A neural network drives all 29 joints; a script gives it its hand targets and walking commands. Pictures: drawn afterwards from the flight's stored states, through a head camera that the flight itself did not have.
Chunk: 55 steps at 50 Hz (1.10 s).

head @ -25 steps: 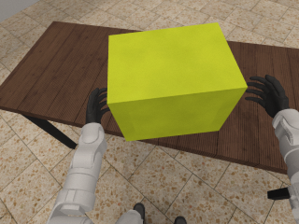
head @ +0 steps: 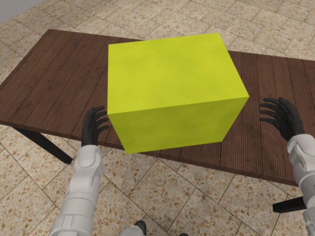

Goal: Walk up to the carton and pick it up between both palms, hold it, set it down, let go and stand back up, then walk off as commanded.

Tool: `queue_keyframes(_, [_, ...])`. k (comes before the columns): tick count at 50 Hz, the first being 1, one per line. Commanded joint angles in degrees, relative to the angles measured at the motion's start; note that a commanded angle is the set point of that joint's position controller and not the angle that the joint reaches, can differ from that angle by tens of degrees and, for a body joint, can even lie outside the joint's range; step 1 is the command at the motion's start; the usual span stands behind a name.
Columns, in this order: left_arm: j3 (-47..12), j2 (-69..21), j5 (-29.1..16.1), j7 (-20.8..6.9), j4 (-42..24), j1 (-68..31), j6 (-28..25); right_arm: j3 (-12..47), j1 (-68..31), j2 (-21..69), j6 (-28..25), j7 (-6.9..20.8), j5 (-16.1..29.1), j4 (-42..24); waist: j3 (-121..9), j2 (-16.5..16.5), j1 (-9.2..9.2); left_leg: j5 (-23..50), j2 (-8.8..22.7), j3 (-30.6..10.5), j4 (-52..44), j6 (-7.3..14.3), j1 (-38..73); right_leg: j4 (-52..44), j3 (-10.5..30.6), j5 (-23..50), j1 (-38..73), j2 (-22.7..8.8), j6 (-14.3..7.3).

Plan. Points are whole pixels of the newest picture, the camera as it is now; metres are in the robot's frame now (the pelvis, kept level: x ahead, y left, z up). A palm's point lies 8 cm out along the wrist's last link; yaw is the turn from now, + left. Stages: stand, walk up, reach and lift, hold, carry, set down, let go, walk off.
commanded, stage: set down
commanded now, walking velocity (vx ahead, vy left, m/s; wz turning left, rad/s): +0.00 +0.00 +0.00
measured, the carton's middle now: (169, 97) +0.48 +0.05 +0.00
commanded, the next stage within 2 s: none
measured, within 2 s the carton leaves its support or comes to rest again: neither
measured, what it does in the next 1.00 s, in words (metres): stands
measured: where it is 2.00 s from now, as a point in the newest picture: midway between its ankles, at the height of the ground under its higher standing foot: outside the picture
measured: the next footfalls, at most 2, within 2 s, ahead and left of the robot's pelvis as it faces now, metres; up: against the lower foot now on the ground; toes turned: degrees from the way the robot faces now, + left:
none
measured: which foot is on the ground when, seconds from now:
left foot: down 0.00-1.00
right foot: down 0.00-1.00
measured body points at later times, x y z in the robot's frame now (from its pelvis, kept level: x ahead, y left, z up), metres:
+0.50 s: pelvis +0.00 +0.01 +0.00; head +0.06 +0.00 +0.45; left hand +0.28 +0.23 +0.02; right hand +0.36 -0.29 +0.02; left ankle +0.03 +0.16 -0.73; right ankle +0.01 -0.09 -0.73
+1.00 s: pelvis +0.01 +0.01 +0.00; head +0.02 +0.01 +0.45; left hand +0.24 +0.23 +0.02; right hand +0.28 -0.31 +0.02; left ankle +0.03 +0.16 -0.73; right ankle +0.01 -0.09 -0.73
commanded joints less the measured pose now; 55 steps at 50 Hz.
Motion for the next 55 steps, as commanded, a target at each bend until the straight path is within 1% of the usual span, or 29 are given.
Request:
queue_keyframes(1, [-0.23,6.63,-0.08,1.47,-13.01,-17.63,-3.63,-7.30,-21.36,-17.38,-4.32,0.69,0.31,-5.21,-34.47,-5.34,-1.95,11.15,-2.81,0.40,-0.75,2.12,9.24,0.23,3.76,26.78,21.61,-1.03,2.88])
queue_keyframes(2, [-0.83,4.71,0.49,1.51,-15.33,-7.41,-3.91,-6.04,-12.33,-16.44,-4.30,1.12,0.96,-5.49,-33.79,-5.29,-1.97,14.61,-2.85,0.31,0.31,1.68,12.53,0.00,3.55,29.45,22.38,-0.53,2.69])
queue_keyframes(3, [-1.25,5.77,-0.33,2.15,-13.02,-20.25,-4.23,-7.55,-25.28,-18.02,-3.97,1.68,0.62,-5.17,-34.20,-4.20,-2.17,9.33,-2.87,0.80,0.30,1.77,9.51,0.64,3.02,24.04,18.64,0.05,2.17])
queue_keyframes(7, [-0.25,3.99,0.64,0.78,-13.55,-1.17,-4.05,-4.80,-6.97,-15.95,-3.71,1.75,0.81,-5.36,-29.96,-10.36,-2.36,16.24,-3.17,0.15,0.75,1.91,13.24,-0.30,3.99,32.91,25.60,-0.28,2.68])
queue_keyframes(11, [-1.79,3.73,0.64,2.36,-14.69,-10.72,-3.26,-7.99,-16.33,-18.91,-3.78,2.78,0.23,-3.20,-29.31,-5.56,-3.37,8.02,-3.13,-0.24,0.75,1.73,11.22,-0.31,3.47,20.07,18.63,-0.14,1.49])
queue_keyframes(12, [-0.50,3.44,0.98,2.01,-17.22,-0.34,-3.53,-5.27,-6.63,-16.46,-4.21,2.85,1.71,-6.71,-27.92,-7.73,-2.36,11.76,-3.53,-0.19,1.41,1.72,13.26,-0.95,4.06,24.89,22.62,-0.19,1.71])
queue_keyframes(14, [-0.87,5.76,-0.40,2.21,-12.48,-14.48,-3.54,-8.05,-20.34,-18.32,-4.26,2.76,-0.04,-6.24,-27.50,-7.14,-3.36,4.24,-3.67,0.21,0.85,2.47,8.48,0.07,4.61,19.60,19.95,-0.82,1.97])
queue_keyframes(16, [-0.71,3.64,0.07,2.15,-12.11,-7.42,-4.06,-6.48,-13.78,-16.93,-3.78,3.38,0.24,-6.66,-25.68,-8.73,-2.98,3.49,-3.30,0.04,0.63,2.63,8.82,-0.64,5.64,17.18,20.72,-0.80,2.07])
queue_keyframes(18, [-0.38,3.13,0.75,1.44,-17.25,6.07,-4.45,-4.12,-0.89,-16.61,-4.61,3.33,1.90,-9.04,-27.27,-10.28,-1.71,13.42,-3.23,-0.80,0.84,2.14,13.71,-0.30,5.02,29.78,26.05,-0.76,2.26])
queue_keyframes(19, [-1.21,3.60,0.44,1.76,-13.64,-7.23,-3.29,-7.46,-13.04,-18.84,-3.94,3.07,-0.19,-4.50,-26.02,-8.88,-3.72,8.57,-3.37,-0.61,-0.13,2.47,12.24,-0.17,4.29,24.61,21.99,-0.55,2.04])
queue_keyframes(21, [-0.45,2.16,2.06,1.47,-18.65,6.66,-3.46,-5.52,0.34,-17.15,-4.94,3.65,1.14,-8.24,-24.85,-9.76,-2.55,11.21,-3.38,-0.89,0.27,2.26,13.65,-1.34,5.72,25.25,24.98,-1.13,2.10])
queue_keyframes(24, [-0.81,4.51,1.00,2.06,-17.76,-0.33,-3.48,-8.20,-6.68,-19.45,-5.22,3.64,0.44,-8.52,-20.49,-8.63,-4.13,5.02,-3.38,-0.95,-0.78,2.89,10.98,-1.25,5.13,19.23,21.18,-1.16,1.89])
queue_keyframes(27, [-0.37,3.93,1.08,3.05,-17.64,-3.47,-3.44,-7.97,-9.72,-18.35,-4.48,4.17,0.63,-9.39,-20.02,-8.18,-3.28,-0.35,-3.54,-0.36,-0.62,3.16,10.25,-1.89,6.55,11.66,19.30,-1.55,1.60])
queue_keyframes(29, [-0.26,2.40,2.72,2.73,-23.36,12.25,-4.15,-6.83,5.68,-17.77,-5.05,4.80,1.87,-10.45,-22.52,-8.29,-2.36,9.09,-3.30,-0.64,0.34,2.25,16.52,-1.94,6.07,21.41,22.27,-0.82,1.20])
queue_keyframes(32, [-0.97,2.11,1.91,2.51,-18.75,4.14,-2.58,-8.18,-1.97,-18.25,-4.16,4.82,0.85,-8.45,-20.20,-7.27,-4.17,4.16,-3.81,-0.79,0.26,2.57,12.61,-1.57,6.86,19.37,20.80,-1.76,1.35])
queue_keyframes(34, [-0.76,1.14,3.48,1.93,-23.94,19.50,-2.94,-7.99,12.47,-18.50,-5.37,5.36,1.60,-11.23,-18.66,-10.18,-4.40,7.86,-3.99,-1.40,0.30,2.28,15.94,-2.86,6.96,22.00,24.01,-1.31,1.14])
queue_keyframes(36, [-0.62,3.38,2.78,2.53,-22.61,7.18,-2.45,-9.18,1.43,-18.16,-5.02,5.06,1.61,-10.77,-17.51,-6.83,-4.83,3.32,-4.25,-0.98,0.19,2.69,13.16,-2.40,7.15,16.09,19.42,-1.86,1.32])
queue_keyframes(37, [-0.46,1.91,3.33,2.57,-23.86,16.21,-2.03,-8.24,9.34,-17.42,-5.24,5.13,1.98,-12.02,-15.10,-8.05,-4.15,5.24,-4.01,-1.42,-0.43,2.92,14.23,-3.09,7.84,18.07,20.56,-2.09,1.40])
queue_keyframes(41, [-1.56,3.64,2.36,3.01,-26.05,8.29,-2.68,-10.73,2.74,-19.00,-5.28,5.24,0.72,-15.93,-14.96,-8.13,-5.58,-2.03,-4.21,-1.02,-0.19,3.34,12.22,-2.34,7.85,11.87,17.84,-2.41,1.66])
queue_keyframes(42, [-2.10,2.08,3.40,3.27,-27.84,14.70,-2.74,-11.21,9.85,-19.30,-5.26,5.57,0.73,-14.92,-14.19,-7.82,-5.87,0.29,-3.83,-1.51,-0.63,3.08,13.77,-2.45,7.76,13.36,18.43,-2.28,1.22])
queue_keyframes(44, [-1.71,1.65,3.49,3.71,-26.31,12.76,-2.41,-11.15,7.48,-18.89,-4.37,5.89,0.81,-14.10,-13.14,-6.84,-4.90,-0.50,-3.95,-1.06,-0.43,2.84,15.16,-2.99,7.22,10.59,15.29,-1.75,0.70])
queue_keyframes(45, [-2.03,0.39,3.64,3.26,-28.50,20.40,-2.81,-10.82,14.93,-18.77,-5.11,6.32,1.35,-16.43,-13.57,-9.38,-5.00,3.05,-3.83,-1.45,0.24,2.42,16.53,-3.13,7.12,14.14,17.23,-1.33,0.66])
queue_keyframes(46, [-2.14,1.29,3.55,3.27,-27.58,15.23,-2.62,-11.00,10.11,-19.44,-4.83,6.10,0.86,-15.89,-13.87,-7.91,-5.34,1.65,-4.05,-0.94,0.26,2.35,16.42,-2.88,6.56,13.08,15.66,-1.41,0.98])
queue_keyframes(48, [-2.47,-0.54,4.70,2.87,-31.71,28.21,-1.83,-11.11,22.69,-20.35,-5.28,6.42,1.78,-17.26,-14.03,-8.54,-5.68,9.00,-3.87,-1.68,0.31,1.64,20.20,-2.88,6.44,22.86,19.91,-1.21,0.73])
queue_keyframes(50, [-2.00,0.30,4.78,3.14,-20.54,12.73,-2.21,-11.45,6.61,-19.65,-4.50,6.77,0.11,-13.42,-11.48,-7.19,-5.09,-1.81,-4.23,-0.91,-0.23,2.79,15.56,-3.22,6.45,8.73,13.59,-1.20,0.47])
queue_keyframes(51, [-2.27,-0.45,4.74,3.50,-24.66,19.88,-2.24,-11.46,13.92,-20.18,-4.48,7.15,0.58,-15.18,-10.30,-8.09,-5.09,-0.62,-3.70,-1.33,-0.42,2.72,16.19,-3.63,7.21,8.66,14.43,-1.82,0.38])
queue_keyframes(52, [-2.55,0.71,4.37,3.64,-21.95,9.79,-3.06,-12.40,4.51,-19.59,-4.31,6.80,-0.22,-15.93,-11.04,-7.15,-5.69,-5.55,-4.23,-0.37,-0.32,2.85,13.62,-3.23,7.08,4.83,12.92,-1.79,0.36])
queue_keyframes(53, [-1.99,-0.70,5.42,3.87,-26.48,23.63,-3.20,-10.56,18.45,-18.80,-4.39,7.13,0.92,-17.85,-10.62,-10.14,-4.77,-0.43,-3.79,-0.42,-0.77,2.83,16.64,-3.76,7.74,10.03,16.68,-1.69,0.06])
queue_keyframes(55, [-2.62,-2.37,5.45,3.31,-26.22,28.13,-2.74,-9.89,23.28,-19.29,-4.17,6.99,1.31,-16.91,-8.89,-9.86,-4.96,3.47,-4.21,-0.51,-0.92,2.10,19.52,-4.43,6.78,13.70,17.30,-1.22,0.16])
